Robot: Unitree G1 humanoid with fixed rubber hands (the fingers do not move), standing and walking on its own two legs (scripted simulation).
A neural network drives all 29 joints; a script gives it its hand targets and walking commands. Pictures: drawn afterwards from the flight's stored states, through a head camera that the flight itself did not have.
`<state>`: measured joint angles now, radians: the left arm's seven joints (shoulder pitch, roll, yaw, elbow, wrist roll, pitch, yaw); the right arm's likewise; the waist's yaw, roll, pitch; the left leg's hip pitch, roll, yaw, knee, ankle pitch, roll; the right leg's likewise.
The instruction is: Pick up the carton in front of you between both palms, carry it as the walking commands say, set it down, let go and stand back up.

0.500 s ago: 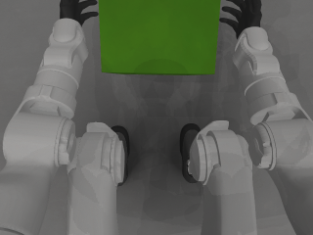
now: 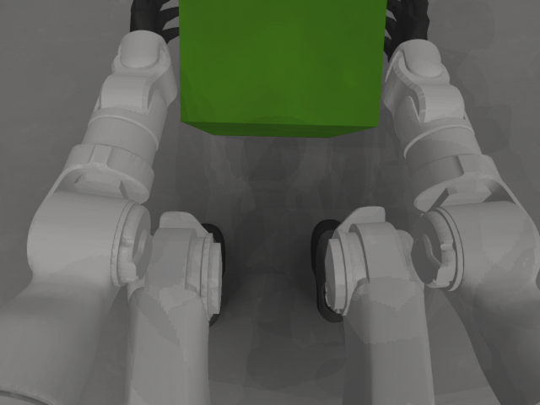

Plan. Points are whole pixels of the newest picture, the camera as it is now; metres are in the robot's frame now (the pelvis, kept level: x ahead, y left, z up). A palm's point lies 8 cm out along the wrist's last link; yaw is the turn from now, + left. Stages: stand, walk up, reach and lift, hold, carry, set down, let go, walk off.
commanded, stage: reach and lift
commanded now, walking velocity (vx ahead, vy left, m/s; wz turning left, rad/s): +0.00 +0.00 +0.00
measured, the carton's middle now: (276, 58) +0.52 -0.01 -0.23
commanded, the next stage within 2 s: none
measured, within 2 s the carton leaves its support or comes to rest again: neither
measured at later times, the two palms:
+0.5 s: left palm out of the picture +0.49 +0.14 +0.05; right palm out of the picture +0.48 -0.16 +0.05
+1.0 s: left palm out of the picture +0.45 +0.14 +0.20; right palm out of the picture +0.45 -0.16 +0.20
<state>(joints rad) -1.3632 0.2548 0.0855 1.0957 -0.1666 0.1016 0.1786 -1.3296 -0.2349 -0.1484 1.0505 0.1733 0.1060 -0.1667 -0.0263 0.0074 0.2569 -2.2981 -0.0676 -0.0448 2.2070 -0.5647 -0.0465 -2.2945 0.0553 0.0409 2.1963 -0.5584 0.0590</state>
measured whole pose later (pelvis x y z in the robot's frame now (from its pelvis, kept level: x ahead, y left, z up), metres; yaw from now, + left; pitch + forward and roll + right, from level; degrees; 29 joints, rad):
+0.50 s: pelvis +0.00 +0.00 +0.11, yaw +0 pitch +42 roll +0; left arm -1.06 0.02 0.44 0.80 0.19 0.31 0.07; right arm -1.03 -0.02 -0.49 0.76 -0.19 0.31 -0.06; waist -0.02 0.01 -0.16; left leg -2.05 -0.12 -0.09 1.83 -0.50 -0.07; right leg -2.05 0.11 0.08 1.82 -0.50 0.08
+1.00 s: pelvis +0.04 +0.00 +0.24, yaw +0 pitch +33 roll +0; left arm -0.68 -0.06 0.35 0.67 0.14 0.31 0.08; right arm -0.67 0.06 -0.37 0.65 -0.14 0.31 -0.07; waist -0.01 0.01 -0.24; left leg -1.48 -0.11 -0.11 1.41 -0.50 -0.05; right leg -1.48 0.10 0.11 1.41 -0.50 0.05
